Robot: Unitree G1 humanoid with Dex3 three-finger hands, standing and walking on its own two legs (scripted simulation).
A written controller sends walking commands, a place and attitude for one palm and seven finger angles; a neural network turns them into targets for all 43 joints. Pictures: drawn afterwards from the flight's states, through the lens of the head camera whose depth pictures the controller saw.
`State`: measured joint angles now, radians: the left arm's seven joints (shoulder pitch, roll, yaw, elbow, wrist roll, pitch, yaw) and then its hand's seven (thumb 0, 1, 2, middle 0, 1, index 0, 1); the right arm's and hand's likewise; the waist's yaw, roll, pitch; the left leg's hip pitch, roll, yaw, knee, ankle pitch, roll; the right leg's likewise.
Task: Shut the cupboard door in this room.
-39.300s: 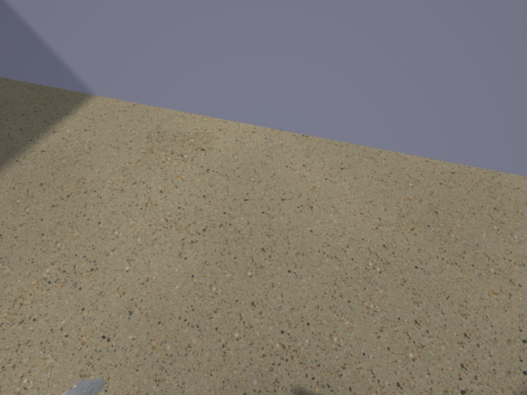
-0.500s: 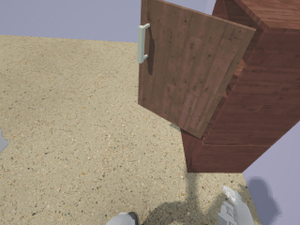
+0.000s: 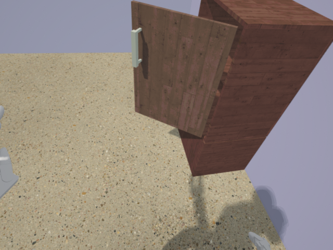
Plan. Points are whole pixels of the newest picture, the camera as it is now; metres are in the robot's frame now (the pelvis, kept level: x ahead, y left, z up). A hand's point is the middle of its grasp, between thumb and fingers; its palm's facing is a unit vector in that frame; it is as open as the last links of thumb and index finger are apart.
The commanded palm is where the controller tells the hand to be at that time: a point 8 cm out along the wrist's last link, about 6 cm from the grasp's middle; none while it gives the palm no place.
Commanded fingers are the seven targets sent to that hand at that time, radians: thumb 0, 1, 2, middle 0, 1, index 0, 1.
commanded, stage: stop stepping back and stand still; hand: left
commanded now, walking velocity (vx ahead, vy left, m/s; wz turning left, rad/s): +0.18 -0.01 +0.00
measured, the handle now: (137, 47) +0.90 +0.15 +0.06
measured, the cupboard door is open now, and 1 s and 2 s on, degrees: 54 54 54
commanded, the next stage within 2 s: let the arm hang, fingers relaxed in 1.14 s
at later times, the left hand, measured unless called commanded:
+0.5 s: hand out of the picture +0.19 +0.29 +0.17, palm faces +0.38 -0.78 -0.49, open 7.4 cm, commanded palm +0.13 +0.33 +0.18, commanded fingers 0.00 0.90 0.90 -0.20 -0.30 -0.20 -0.30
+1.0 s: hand (26, 154) +0.25 +0.27 +0.16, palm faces +0.35 -0.80 -0.49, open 7.4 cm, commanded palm +0.19 +0.31 +0.18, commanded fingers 0.00 0.90 0.90 -0.20 -0.30 -0.20 -0.30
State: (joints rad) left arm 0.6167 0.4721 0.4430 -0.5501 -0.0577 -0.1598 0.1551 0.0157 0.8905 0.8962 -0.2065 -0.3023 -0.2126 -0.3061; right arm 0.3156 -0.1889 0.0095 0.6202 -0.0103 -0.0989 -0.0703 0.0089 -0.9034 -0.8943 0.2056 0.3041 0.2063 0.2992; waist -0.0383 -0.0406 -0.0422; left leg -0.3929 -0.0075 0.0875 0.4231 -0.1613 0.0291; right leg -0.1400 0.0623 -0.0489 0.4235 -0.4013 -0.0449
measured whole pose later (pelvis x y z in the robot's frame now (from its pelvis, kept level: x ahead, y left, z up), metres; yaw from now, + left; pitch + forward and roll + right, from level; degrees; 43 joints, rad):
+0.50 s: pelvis -0.02 +0.03 +0.00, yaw -2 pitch +0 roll -1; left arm 0.58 0.46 0.44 -0.53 -0.05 -0.16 0.15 0.01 0.89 0.90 -0.21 -0.30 -0.21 -0.31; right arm 0.26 -0.13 0.05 0.61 -0.01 -0.07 -0.05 0.01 -0.90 -0.89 0.21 0.30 0.21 0.30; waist -0.01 -0.01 -0.01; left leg -0.32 0.04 0.10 0.48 -0.16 0.03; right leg -0.20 0.04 -0.09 0.50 -0.37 -0.02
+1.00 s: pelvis +0.03 +0.02 +0.00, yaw -3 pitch +2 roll +0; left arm 0.58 0.45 0.41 -0.49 -0.06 -0.16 0.16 0.01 0.89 0.90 -0.21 -0.30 -0.22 -0.31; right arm 0.21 -0.22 0.00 0.59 0.03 -0.03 -0.08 0.01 -0.91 -0.89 0.20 0.30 0.20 0.30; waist -0.02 -0.01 -0.02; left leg -0.30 0.04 0.11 0.53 -0.25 0.01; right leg -0.16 0.05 -0.07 0.46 -0.34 -0.06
